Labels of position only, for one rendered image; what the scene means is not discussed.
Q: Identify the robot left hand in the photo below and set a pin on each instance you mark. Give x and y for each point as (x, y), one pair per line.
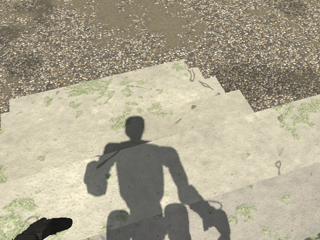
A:
(44, 227)

